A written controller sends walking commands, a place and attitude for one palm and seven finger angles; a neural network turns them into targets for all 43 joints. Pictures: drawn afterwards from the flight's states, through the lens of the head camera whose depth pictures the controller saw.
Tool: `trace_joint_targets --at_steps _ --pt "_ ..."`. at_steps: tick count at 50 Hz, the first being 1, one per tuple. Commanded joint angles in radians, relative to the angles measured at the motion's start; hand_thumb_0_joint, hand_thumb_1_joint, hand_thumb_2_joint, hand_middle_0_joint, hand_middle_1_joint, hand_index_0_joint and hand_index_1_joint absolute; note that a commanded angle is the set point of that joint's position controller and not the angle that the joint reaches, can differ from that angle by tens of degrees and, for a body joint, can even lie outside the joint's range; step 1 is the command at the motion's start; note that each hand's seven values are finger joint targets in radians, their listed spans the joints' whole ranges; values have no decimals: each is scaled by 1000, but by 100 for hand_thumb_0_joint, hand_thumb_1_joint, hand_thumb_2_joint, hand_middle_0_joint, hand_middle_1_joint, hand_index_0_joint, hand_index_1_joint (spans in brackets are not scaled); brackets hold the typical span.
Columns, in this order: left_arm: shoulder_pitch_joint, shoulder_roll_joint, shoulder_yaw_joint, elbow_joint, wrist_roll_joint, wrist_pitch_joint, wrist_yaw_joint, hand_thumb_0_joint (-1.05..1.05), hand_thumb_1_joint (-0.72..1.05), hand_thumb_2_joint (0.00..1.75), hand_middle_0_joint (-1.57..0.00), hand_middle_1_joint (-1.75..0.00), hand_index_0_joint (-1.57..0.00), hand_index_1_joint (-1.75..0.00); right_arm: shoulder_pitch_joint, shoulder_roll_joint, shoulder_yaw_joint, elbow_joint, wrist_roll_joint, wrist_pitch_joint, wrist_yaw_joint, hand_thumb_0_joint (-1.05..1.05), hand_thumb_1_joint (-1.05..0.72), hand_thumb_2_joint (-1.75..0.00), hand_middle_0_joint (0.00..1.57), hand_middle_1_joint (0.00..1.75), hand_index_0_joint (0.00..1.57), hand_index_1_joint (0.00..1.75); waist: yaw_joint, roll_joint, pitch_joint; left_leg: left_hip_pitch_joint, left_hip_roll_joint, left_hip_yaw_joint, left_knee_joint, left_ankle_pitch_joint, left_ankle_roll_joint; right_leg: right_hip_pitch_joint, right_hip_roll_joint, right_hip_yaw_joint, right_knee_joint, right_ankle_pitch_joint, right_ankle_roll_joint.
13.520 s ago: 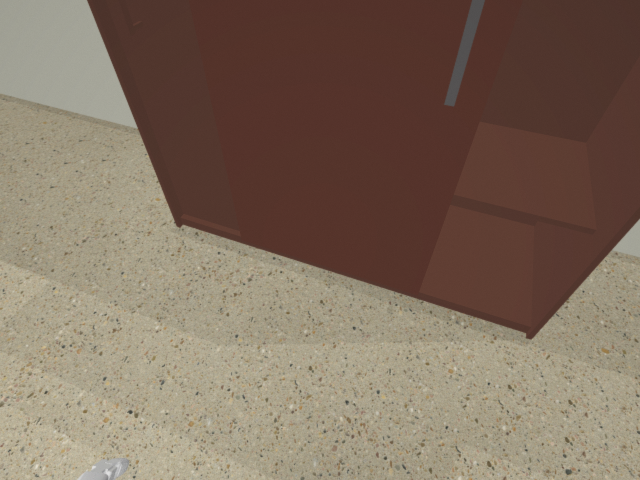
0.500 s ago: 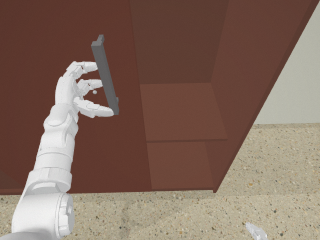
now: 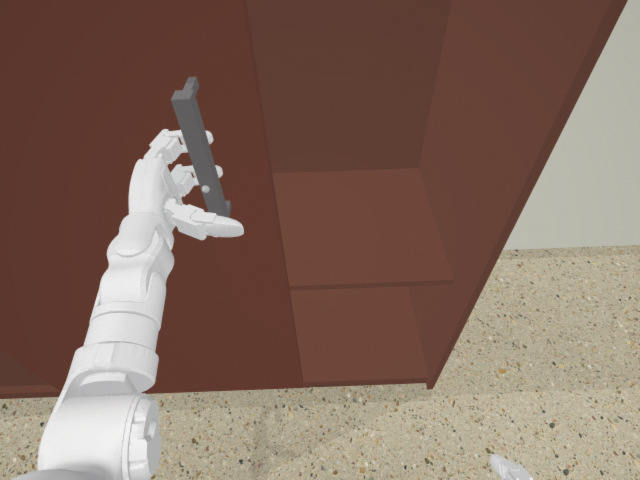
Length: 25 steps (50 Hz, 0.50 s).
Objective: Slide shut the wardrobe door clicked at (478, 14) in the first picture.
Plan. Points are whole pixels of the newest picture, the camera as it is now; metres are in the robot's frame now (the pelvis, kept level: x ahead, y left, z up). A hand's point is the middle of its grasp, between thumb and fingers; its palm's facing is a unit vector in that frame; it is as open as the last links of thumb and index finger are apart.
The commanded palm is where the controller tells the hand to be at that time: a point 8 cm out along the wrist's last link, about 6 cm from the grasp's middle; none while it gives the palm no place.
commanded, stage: slide the fingers in behind the handle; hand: left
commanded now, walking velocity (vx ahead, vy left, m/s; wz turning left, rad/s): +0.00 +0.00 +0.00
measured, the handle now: (209, 164) +0.48 +0.16 +0.16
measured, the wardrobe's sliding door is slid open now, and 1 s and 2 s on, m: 0.39 0.39 0.39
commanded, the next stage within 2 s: grip the handle and tug to test in 0.70 s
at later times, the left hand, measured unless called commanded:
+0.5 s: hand (218, 189) +0.42 +0.14 +0.16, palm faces +0.07 -1.00 +0.01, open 14.1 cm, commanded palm +0.39 +0.19 +0.16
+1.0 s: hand (213, 190) +0.42 +0.14 +0.17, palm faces +0.07 -1.00 +0.00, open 13.2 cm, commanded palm +0.39 +0.19 +0.16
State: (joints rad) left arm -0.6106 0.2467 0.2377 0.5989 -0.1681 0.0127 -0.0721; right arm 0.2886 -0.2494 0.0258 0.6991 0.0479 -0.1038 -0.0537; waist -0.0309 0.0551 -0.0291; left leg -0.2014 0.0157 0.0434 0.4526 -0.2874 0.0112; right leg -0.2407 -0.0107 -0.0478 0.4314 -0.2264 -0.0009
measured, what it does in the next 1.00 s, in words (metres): stands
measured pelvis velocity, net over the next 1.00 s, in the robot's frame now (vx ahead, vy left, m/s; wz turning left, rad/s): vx -0.01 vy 0.00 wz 0.00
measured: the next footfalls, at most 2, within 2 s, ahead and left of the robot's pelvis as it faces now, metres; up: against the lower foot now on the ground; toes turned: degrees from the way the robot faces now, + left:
none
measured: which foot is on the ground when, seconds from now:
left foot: down 0.00-1.00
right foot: down 0.00-1.00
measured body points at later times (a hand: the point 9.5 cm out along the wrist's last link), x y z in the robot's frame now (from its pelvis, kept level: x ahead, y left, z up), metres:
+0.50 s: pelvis -0.01 +0.00 +0.00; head +0.00 -0.02 +0.45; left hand +0.41 +0.19 +0.17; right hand +0.12 -0.24 -0.11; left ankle -0.03 +0.11 -0.74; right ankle +0.00 -0.12 -0.74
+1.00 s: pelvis -0.01 +0.00 +0.00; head +0.00 -0.01 +0.45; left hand +0.41 +0.20 +0.17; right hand +0.11 -0.25 -0.11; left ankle -0.03 +0.11 -0.74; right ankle +0.00 -0.12 -0.74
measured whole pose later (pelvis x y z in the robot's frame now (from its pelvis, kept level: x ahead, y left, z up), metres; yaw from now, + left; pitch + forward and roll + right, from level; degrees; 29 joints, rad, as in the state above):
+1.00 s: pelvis -0.01 +0.00 +0.00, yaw +0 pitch +1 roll -1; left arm -0.62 0.23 0.21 0.59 -0.16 0.02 -0.02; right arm 0.28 -0.25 0.02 0.70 0.05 -0.11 -0.05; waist -0.03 0.05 -0.02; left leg -0.19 0.01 0.05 0.45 -0.28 0.01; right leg -0.23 -0.01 -0.04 0.42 -0.22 0.00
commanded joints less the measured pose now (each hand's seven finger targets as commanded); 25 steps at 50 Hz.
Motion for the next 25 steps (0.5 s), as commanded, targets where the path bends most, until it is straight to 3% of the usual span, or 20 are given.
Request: trace_joint_targets --at_steps 1,5,7,10,11,14,16,18,19,21,25 --pt "-438 189 39 -259 -7 -61 7 0 -50 30 -30 -120 -30 -120 -59 -116 -45 -132 2 -47 -9 0 -90 -90 20 30 20 30 7 -62 -312 88 -7 -23 -26 376 15 152 17 1 -9 383 -22" --pt "-426 180 32 -278 -5 -56 15 0 -50 30 -30 -120 -30 -120 -72 -113 -42 -136 2 -45 -9 0 -90 -90 20 30 20 30 10 -60 -293 82 -9 -21 -32 358 15 155 16 2 -14 372 -22" --pt "-452 131 -18 -275 -4 -51 15 0 -50 30 -30 -120 -30 -120 -79 -108 -39 -136 7 -44 -10 0 -90 -90 20 30 20 30 -2 -44 -279 90 -8 -22 -34 337 14 128 17 0 -18 342 -22" --pt "-459 161 7 -269 1 -53 29 0 -50 30 -30 -120 -30 -120 -76 -113 -41 -132 3 -46 -12 0 -90 -90 20 30 20 30 1 -61 -290 91 -7 -24 -33 319 16 131 17 4 -21 324 -22" --pt "-474 125 -29 -259 1 -52 27 0 -50 30 -30 -120 -30 -120 -79 -111 -39 -131 5 -45 -12 0 -90 -90 20 30 20 30 -9 -73 -278 87 -7 -25 -35 308 16 121 17 1 -22 315 -21" --pt "-500 155 -9 -215 6 -56 32 0 -50 30 -30 -120 -30 -120 -72 -116 -37 -117 2 -45 -15 0 -90 -90 20 30 20 30 -7 -59 -258 73 -10 -30 -36 280 14 108 15 3 -27 279 -24" --pt "-540 123 -39 -209 8 -64 31 0 -50 30 -30 -120 -30 -120 -76 -111 -37 -119 6 -47 -16 0 -90 -90 20 30 20 30 -18 -48 -263 85 -9 -28 -34 275 15 92 16 6 -25 276 -22" --pt "-521 157 1 -188 4 -67 36 0 -50 30 -30 -120 -30 -120 -69 -113 -39 -116 4 -49 -16 0 -90 -90 20 30 20 30 -7 -77 -288 83 -8 -32 -32 289 14 109 17 4 -17 290 -23" --pt "-512 180 22 -181 4 -70 40 0 -50 30 -30 -120 -30 -120 -69 -117 -37 -116 -1 -46 -17 0 -90 -90 20 30 20 30 3 -60 -291 73 -12 -30 -32 288 14 125 13 8 -20 288 -24" --pt "-544 160 -2 -164 10 -74 41 0 -50 30 -30 -120 -30 -120 -68 -112 -34 -114 2 -47 -17 0 -90 -90 20 30 20 30 -11 -75 -275 65 -10 -29 -35 272 14 109 14 7 -21 278 -20" --pt "-541 185 26 -157 14 -88 47 0 -50 30 -30 -120 -30 -120 -58 -114 -37 -118 -1 -48 -14 0 -90 -90 20 30 20 30 0 -71 -300 66 -9 -25 -32 295 16 128 14 11 -15 304 -21"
